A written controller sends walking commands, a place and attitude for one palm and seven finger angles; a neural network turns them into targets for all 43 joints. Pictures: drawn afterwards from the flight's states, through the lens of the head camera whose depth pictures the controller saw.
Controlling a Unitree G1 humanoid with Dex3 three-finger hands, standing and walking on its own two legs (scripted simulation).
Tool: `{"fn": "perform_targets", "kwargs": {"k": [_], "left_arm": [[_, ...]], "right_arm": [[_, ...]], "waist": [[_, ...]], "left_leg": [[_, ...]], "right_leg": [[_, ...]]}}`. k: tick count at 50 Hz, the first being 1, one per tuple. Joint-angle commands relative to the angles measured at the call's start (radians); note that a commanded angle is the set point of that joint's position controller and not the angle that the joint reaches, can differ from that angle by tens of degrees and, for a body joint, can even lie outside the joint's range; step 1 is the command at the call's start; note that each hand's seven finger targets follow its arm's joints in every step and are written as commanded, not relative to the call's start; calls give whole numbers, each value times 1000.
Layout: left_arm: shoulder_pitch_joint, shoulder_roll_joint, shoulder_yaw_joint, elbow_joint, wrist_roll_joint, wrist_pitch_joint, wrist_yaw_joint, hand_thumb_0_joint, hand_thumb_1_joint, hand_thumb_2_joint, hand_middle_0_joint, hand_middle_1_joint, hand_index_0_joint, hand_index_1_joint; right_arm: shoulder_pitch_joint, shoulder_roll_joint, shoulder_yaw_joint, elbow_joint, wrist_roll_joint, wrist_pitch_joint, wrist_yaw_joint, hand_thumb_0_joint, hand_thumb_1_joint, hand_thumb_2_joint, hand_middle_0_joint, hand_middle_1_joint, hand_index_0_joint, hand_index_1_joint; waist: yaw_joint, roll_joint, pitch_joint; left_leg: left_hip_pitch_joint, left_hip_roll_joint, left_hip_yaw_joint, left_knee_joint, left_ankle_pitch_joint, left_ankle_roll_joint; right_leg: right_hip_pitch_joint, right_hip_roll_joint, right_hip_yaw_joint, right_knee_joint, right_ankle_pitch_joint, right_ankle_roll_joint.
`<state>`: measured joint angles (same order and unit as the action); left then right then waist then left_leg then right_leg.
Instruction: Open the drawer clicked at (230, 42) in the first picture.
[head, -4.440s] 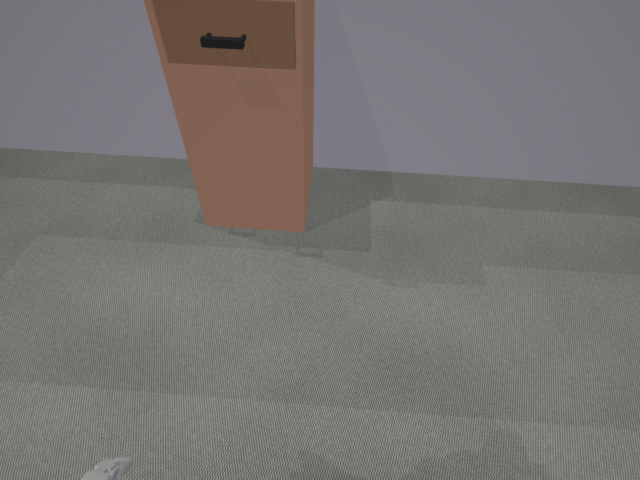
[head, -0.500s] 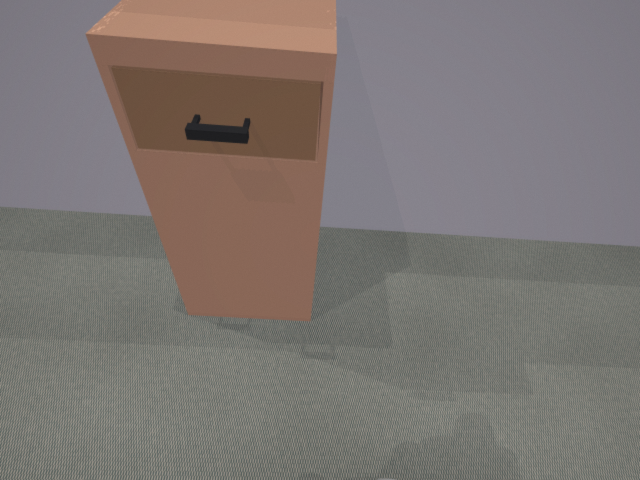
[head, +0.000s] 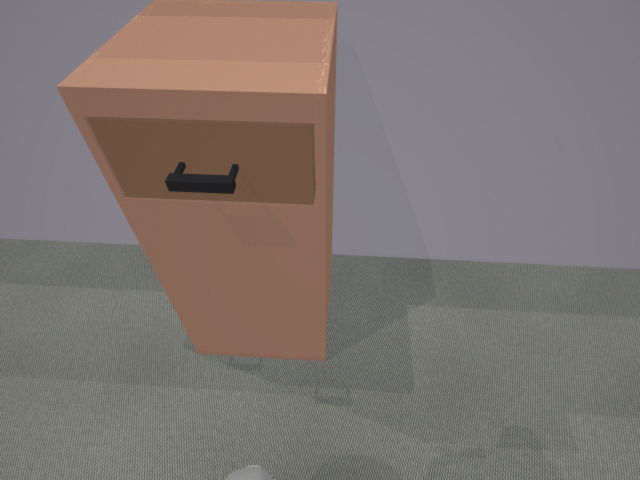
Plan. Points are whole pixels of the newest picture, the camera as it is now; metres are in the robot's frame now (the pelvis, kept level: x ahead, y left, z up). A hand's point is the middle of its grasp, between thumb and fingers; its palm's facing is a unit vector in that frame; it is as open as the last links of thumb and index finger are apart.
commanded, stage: come to a stop and stand still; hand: left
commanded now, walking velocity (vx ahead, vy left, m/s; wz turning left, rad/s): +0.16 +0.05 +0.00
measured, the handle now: (204, 175) +0.60 +0.25 +0.03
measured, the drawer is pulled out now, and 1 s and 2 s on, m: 0.00 0.00 0.00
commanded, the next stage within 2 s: none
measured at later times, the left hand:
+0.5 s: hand out of the picture +0.09 +0.22 -0.18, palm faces +0.04 -0.97 -0.23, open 7.4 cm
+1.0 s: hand out of the picture +0.08 +0.11 -0.18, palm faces +0.07 -0.97 -0.22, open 7.2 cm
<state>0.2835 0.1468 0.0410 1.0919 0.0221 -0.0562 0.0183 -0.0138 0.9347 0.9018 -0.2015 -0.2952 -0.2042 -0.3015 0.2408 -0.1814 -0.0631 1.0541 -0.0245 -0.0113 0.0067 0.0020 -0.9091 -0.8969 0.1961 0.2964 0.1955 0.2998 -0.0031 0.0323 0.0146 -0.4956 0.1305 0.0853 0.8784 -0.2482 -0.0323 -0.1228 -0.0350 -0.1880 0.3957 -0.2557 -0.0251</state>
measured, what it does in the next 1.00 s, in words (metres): steps on the spot: left foot, then right foot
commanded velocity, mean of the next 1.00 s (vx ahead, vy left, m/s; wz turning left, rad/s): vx -0.07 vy -0.05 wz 0.00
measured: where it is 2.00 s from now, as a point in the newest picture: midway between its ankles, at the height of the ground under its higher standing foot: outside the picture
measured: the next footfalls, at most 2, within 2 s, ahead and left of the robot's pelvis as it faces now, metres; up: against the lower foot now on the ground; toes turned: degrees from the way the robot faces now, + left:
left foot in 0.14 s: +0.14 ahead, +0.15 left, +0.00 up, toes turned +8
right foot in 0.64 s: +0.06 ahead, -0.14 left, +0.00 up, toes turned -6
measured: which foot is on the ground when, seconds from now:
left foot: up 0.00-0.12, down 0.14-0.64, up 0.66-0.94, down 0.96-1.00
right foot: down 0.00-0.16, up 0.18-0.62, down 0.64-1.00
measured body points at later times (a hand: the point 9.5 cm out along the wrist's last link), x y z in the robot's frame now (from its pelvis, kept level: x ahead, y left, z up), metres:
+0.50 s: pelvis +0.05 +0.02 +0.00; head +0.09 +0.04 +0.44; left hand +0.09 +0.27 -0.17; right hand +0.12 -0.22 -0.14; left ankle +0.10 +0.14 -0.74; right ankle +0.02 -0.12 -0.67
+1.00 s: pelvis +0.03 -0.07 -0.01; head +0.05 -0.07 +0.44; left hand +0.07 +0.16 -0.16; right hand +0.02 -0.29 -0.17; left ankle -0.01 +0.07 -0.74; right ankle +0.02 -0.14 -0.74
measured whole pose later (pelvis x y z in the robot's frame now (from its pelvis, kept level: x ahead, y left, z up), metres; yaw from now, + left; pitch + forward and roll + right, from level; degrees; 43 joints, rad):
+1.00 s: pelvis +0.03 -0.07 -0.01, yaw +0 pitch +0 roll +0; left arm 0.20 0.15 0.03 1.07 0.00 0.00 0.04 0.00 0.94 0.90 -0.20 -0.30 -0.21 -0.30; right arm 0.27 -0.14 -0.03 1.13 -0.02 0.02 -0.03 0.00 -0.91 -0.90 0.20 0.30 0.20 0.30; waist 0.00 0.02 0.03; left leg -0.16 0.06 0.03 0.48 -0.31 -0.04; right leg -0.22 0.03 -0.13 0.49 -0.28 -0.07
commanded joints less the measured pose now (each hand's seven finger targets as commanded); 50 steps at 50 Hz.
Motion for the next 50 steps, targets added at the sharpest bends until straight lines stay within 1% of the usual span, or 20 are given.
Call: {"fn": "perform_targets", "kwargs": {"k": [1,3,5,6,7,8,13,18,20,27,30,31,32,33,34,38,43,46,48,50], "left_arm": [[66,150,21,-22,5,-14,-1,0,900,900,-200,-300,-200,-300],[83,157,26,-14,7,-6,1,0,900,900,-200,-300,-200,-300],[59,140,22,-9,1,7,6,0,900,900,-200,-300,-200,-300],[77,105,10,-7,-3,15,9,0,900,900,-200,-300,-200,-300],[129,56,-4,-8,-15,20,11,0,900,900,-200,-300,-200,-300],[165,42,-14,2,-20,33,15,0,900,900,-200,-300,-200,-300],[108,85,0,9,-7,69,20,0,900,900,-200,-300,-200,-300],[69,102,36,-55,0,110,11,0,900,900,-200,-300,-200,-300],[61,95,44,-78,-1,119,7,0,900,900,-200,-300,-200,-300],[-3,88,30,-129,-4,107,-1,0,900,900,-200,-300,-200,-300],[84,127,35,-99,2,82,4,0,900,900,-200,-300,-200,-300],[60,196,35,-109,15,68,8,0,900,900,-200,-300,-200,-300],[-3,256,36,-134,12,66,11,0,900,900,-200,-300,-200,-300],[-43,247,31,-151,9,69,14,0,900,900,-200,-300,-200,-300],[-84,229,33,-155,11,64,17,0,900,900,-200,-300,-200,-300],[-117,154,15,-139,-1,54,16,0,900,900,-200,-300,-200,-300],[-13,150,16,-89,-5,45,20,0,900,900,-200,-300,-200,-300],[-23,133,9,-64,-20,42,23,0,900,900,-200,-300,-200,-300],[-3,94,-1,-52,-26,41,19,0,900,900,-200,-300,-200,-300],[-15,96,-1,-36,-22,40,22,0,900,900,-200,-300,-200,-300]], "right_arm": [[11,-2,12,-46,5,-9,13,0,-900,-900,200,300,200,300],[-13,-12,11,-60,6,-18,14,0,-900,-900,200,300,200,300],[46,-26,16,-32,3,-26,4,0,-900,-900,200,300,200,300],[113,-64,14,-7,2,-37,-6,0,-900,-900,200,300,200,300],[152,-134,5,-4,-3,-43,-19,0,-900,-900,200,300,200,300],[143,-167,6,-4,8,-30,-30,0,-900,-900,200,300,200,300],[30,-130,14,-9,13,-6,-66,0,-900,-900,200,300,200,300],[1,-153,-17,-46,10,12,-74,0,-900,-900,200,300,200,300],[-35,-146,-18,-60,7,13,-69,0,-900,-900,200,300,200,300],[-59,-164,-33,-71,-8,26,-42,0,-900,-900,200,300,200,300],[-43,-145,-34,-69,5,34,-30,0,-900,-900,200,300,200,300],[-7,-72,-22,-78,15,41,-25,0,-900,-900,200,300,200,300],[-48,-35,-6,-112,13,48,-18,0,-900,-900,200,300,200,300],[-64,-57,-11,-116,10,57,-14,0,-900,-900,200,300,200,300],[-62,-56,-11,-104,5,62,-13,0,-900,-900,200,300,200,300],[45,-53,-4,-28,10,48,-18,0,-900,-900,200,300,200,300],[21,-27,15,-16,15,33,-33,0,-900,-900,200,300,200,300],[91,-24,28,31,15,14,-42,0,-900,-900,200,300,200,300],[89,-62,27,48,12,0,-50,0,-900,-900,200,300,200,300],[75,-55,33,59,10,6,-57,0,-900,-900,200,300,200,300]], "waist": [[15,-177,80],[20,-170,78],[-17,-120,62],[-34,-8,2],[-28,171,-75],[-12,236,-103],[-11,128,-19],[-7,47,-72],[3,92,-78],[-11,232,-41],[34,55,-56],[14,-188,-33],[18,-355,23],[20,-261,32],[4,-304,65],[-30,-212,42],[19,-146,-7],[-6,-85,-58],[14,1,-84],[11,-10,-39]], "left_leg": [[65,-18,19,-152,12,0],[130,-31,25,-228,-3,12],[284,-54,39,-379,103,10],[414,-12,-16,-443,299,16],[528,156,-181,-450,605,83],[492,274,-264,-501,763,163],[414,237,-161,-511,969,188],[396,256,-113,-524,794,213],[352,225,-86,-541,662,200],[271,193,-135,-584,162,176],[156,94,-69,-438,7,84],[87,-11,5,-281,-157,19],[55,-65,-16,-155,-292,5],[112,-55,-67,-79,-278,15],[92,-51,-89,-49,-238,25],[102,-68,-69,14,-135,18],[164,-65,-52,-233,-159,4],[343,-54,-80,-508,87,17],[403,29,-130,-475,349,48],[380,17,-94,-462,262,38]], "right_leg": [[-76,-258,162,-172,238,-108],[-78,-264,177,-136,205,-102],[-113,-206,128,-34,206,-60],[-136,-141,91,111,198,-18],[-220,-63,49,236,-10,37],[-204,-39,71,352,-323,59],[-242,-59,171,516,-275,61],[-338,-27,210,741,-197,71],[-332,-19,212,748,-158,77],[-201,-26,143,360,-197,52],[11,-25,134,7,39,54],[-21,-190,331,-140,8,8],[-161,-317,477,-200,1,-61],[-264,-327,443,-222,-106,-106],[-285,-270,408,-219,-144,-97],[-165,-183,266,-132,137,-96],[-6,-208,293,-65,393,-139],[-12,-162,277,-3,395,-79],[-22,-87,220,3,347,-12],[-31,-86,235,-39,336,10]]}}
